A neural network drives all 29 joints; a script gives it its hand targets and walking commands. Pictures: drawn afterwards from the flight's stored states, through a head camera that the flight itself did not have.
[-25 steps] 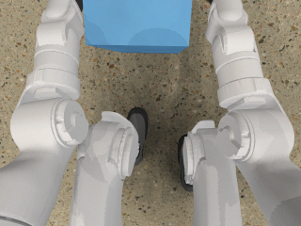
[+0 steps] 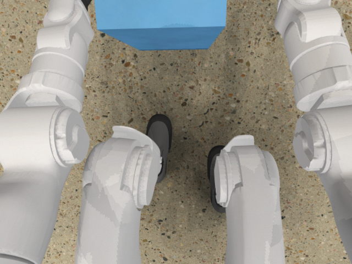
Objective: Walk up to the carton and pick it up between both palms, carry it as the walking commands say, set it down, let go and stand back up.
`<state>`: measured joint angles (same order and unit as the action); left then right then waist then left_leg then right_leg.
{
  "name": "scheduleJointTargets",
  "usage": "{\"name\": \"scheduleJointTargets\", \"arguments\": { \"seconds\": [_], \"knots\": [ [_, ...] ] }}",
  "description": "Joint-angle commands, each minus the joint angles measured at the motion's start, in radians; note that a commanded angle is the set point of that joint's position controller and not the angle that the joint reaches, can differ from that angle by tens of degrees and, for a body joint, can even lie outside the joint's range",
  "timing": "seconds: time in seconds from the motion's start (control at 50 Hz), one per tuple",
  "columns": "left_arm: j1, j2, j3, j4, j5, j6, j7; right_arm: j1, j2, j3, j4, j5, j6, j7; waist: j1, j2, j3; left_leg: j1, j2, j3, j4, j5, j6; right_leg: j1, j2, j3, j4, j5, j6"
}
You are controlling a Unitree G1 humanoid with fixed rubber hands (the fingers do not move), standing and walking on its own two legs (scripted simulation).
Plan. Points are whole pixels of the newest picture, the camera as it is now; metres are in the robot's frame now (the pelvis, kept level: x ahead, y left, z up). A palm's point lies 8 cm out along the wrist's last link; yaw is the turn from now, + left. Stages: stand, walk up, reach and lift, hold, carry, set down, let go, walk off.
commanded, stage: set down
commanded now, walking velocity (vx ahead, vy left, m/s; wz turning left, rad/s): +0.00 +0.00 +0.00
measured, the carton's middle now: out of the picture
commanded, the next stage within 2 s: let go in 1.34 s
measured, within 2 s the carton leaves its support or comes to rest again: neither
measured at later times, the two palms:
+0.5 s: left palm out of the picture +0.53 +0.26 -0.04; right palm out of the picture +0.59 -0.09 -0.03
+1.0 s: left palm out of the picture +0.53 +0.27 +0.12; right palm out of the picture +0.59 -0.10 +0.12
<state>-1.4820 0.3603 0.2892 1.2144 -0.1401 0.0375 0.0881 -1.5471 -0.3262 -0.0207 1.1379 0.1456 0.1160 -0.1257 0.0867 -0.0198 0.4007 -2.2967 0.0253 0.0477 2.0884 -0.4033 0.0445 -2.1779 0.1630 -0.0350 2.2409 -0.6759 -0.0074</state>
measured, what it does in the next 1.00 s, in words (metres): rises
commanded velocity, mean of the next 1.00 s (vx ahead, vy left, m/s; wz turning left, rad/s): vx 0.00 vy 0.00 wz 0.00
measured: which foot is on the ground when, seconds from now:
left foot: down 0.00-1.00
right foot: down 0.00-1.00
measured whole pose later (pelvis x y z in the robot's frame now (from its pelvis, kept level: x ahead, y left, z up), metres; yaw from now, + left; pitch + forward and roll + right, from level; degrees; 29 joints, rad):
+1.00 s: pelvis +0.03 +0.01 +0.22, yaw +1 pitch +44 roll -3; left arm -1.17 0.25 0.34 0.82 0.00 0.19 0.05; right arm -1.24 -0.28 -0.23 0.88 0.02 0.20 -0.06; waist 0.08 -0.02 0.03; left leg -1.79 -0.05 -0.02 1.31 -0.29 0.03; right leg -1.68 0.12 0.01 1.41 -0.50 -0.01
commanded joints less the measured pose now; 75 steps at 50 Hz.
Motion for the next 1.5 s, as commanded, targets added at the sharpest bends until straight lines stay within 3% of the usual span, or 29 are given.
{"name": "scheduleJointTargets", "arguments": {
  "seconds": [0.0, 0.18, 0.32, 0.42, 0.58, 0.8, 1.14, 1.28, 1.38, 1.48],
  "knots": [
    [-0.25, 0.147, 0.009, -0.1, -0.006, -0.016, -0.006, -0.288, -0.065, -0.005, -0.114, 0.0, -0.015, 0.002, 0.076, -0.084, -1.145, 0.855, -0.008, -0.097, -0.05, 0.23, -0.022, 0.203, -0.101, 0.075, -0.271, 0.142, 0.028],
    [-0.218, 0.16, -0.002, -0.314, -0.013, 0.051, 0.016, -0.26, -0.075, -0.03, -0.326, -0.006, 0.04, -0.044, 0.057, -0.035, -1.516, 1.113, -0.036, -0.064, -0.106, 0.336, -0.027, 0.4, -0.077, 0.032, -0.339, 0.225, 0.021],
    [-0.123, 0.09, 0.036, -0.341, 0.059, 0.092, 0.005, -0.139, -0.046, -0.111, -0.283, -0.07, 0.069, -0.024, 0.03, 0.012, -1.382, 1.045, -0.049, -0.058, -0.22, 0.298, -0.037, 0.325, -0.062, 0.034, -0.458, 0.193, 0.012],
    [-0.068, 0.063, 0.054, -0.357, 0.09, 0.094, -0.006, -0.083, -0.03, -0.137, -0.279, -0.094, 0.065, -0.007, 0.027, 0.012, -1.382, 1.072, -0.059, -0.051, -0.304, 0.329, -0.04, 0.349, -0.056, 0.029, -0.536, 0.225, 0.019],
    [-0.006, 0.051, 0.063, -0.412, 0.11, 0.107, -0.015, -0.048, -0.033, -0.149, -0.328, -0.1, 0.068, 0.009, 0.036, -0.017, -1.455, 1.194, -0.068, -0.053, -0.445, 0.39, -0.04, 0.437, -0.051, 0.017, -0.664, 0.275, 0.027],
    [0.049, 0.024, 0.052, -0.498, 0.122, 0.13, -0.03, 0.016, -0.051, -0.19, -0.373, -0.116, 0.075, 0.04, 0.017, -0.004, -1.503, 1.418, -0.071, -0.07, -0.654, 0.463, -0.046, 0.548, -0.051, 0.011, -0.869, 0.329, 0.033],
    [0.141, -0.043, 0.077, -0.483, 0.182, 0.1, -0.05, 0.12, -0.036, -0.239, -0.335, -0.153, 0.03, 0.1, 0.001, 0.0, -1.376, 1.692, -0.051, -0.098, -1.043, 0.513, -0.043, 0.815, -0.073, 0.051, -1.256, 0.423, 0.042],
    [0.199, -0.108, 0.129, -0.415, 0.255, 0.061, -0.058, 0.174, 0.021, -0.293, -0.263, -0.231, -0.004, 0.12, -0.003, -0.004, -1.249, 1.704, -0.043, -0.115, -1.136, 0.497, -0.056, 0.799, -0.084, 0.045, -1.357, 0.408, 0.042],
    [0.295, -0.102, 0.151, -0.46, 0.309, 0.049, -0.066, 0.28, 0.049, -0.307, -0.301, -0.276, -0.018, 0.099, -0.019, 0.023, -1.334, 1.831, -0.046, -0.118, -1.151, 0.61, -0.06, 0.873, -0.08, 0.051, -1.396, 0.491, 0.045],
    [0.463, -0.053, 0.094, -0.602, 0.308, 0.049, -0.105, 0.44, 0.096, -0.286, -0.471, -0.3, -0.013, 0.052, -0.023, 0.05, -1.529, 2.037, -0.047, -0.134, -1.144, 0.826, -0.054, 0.965, -0.081, 0.059, -1.409, 0.637, 0.056]
  ]
}}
